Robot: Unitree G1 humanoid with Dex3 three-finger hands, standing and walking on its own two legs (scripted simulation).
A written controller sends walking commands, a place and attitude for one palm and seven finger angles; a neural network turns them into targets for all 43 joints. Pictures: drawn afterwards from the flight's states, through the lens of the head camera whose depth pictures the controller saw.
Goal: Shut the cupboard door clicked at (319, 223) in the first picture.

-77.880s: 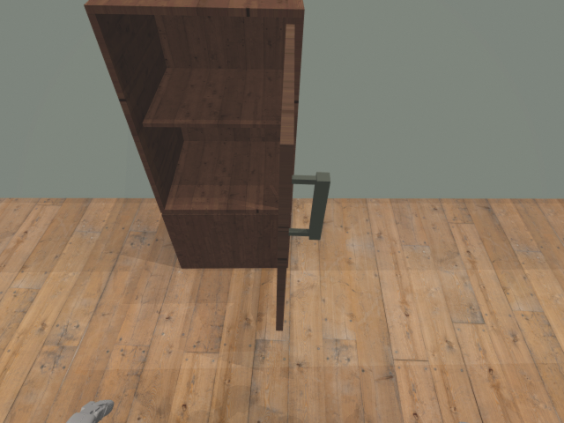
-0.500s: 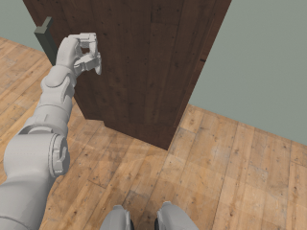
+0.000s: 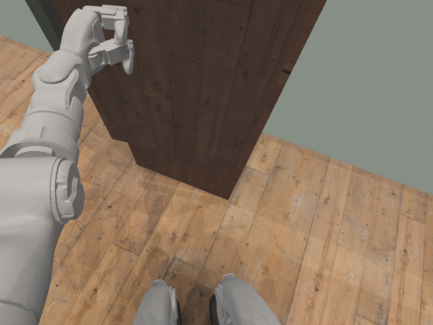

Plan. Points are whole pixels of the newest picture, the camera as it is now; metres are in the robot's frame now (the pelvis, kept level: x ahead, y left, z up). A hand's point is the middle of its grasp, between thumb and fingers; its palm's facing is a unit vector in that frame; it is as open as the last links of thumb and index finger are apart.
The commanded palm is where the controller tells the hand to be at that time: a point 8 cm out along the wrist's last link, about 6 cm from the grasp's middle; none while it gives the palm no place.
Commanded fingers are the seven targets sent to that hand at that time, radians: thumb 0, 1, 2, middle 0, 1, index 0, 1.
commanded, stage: push the door shut along its arc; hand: left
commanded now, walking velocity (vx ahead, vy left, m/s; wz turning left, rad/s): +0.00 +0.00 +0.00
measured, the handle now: (63, 28) +0.61 +0.18 +0.12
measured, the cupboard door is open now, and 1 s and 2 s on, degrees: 8 0 0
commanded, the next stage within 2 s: pull the fist back off the door in 0.26 s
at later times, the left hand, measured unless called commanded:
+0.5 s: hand (142, 33) +0.59 +0.06 +0.12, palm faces -0.12 -0.98 +0.12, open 3.0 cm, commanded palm +0.58 +0.08 +0.12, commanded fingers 0.00 0.90 0.90 -1.30 -1.50 -1.30 -1.50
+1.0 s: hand (139, 57) +0.53 +0.06 +0.13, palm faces +0.02 -1.00 -0.05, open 3.1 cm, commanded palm +0.49 +0.10 +0.12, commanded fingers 0.00 0.90 0.90 -1.30 -1.50 -1.30 -1.50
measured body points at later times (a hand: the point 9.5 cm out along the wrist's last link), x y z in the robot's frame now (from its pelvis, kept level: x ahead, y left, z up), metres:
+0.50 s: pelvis +0.00 +0.00 -0.01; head +0.16 +0.02 +0.41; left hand +0.59 +0.11 +0.12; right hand -0.04 -0.25 -0.12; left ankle +0.03 +0.09 -0.65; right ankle +0.01 -0.09 -0.65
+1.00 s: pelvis +0.02 -0.01 +0.02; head +0.12 -0.01 +0.46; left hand +0.52 +0.12 +0.13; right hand -0.03 -0.26 -0.09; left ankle +0.03 +0.09 -0.65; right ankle +0.01 -0.09 -0.65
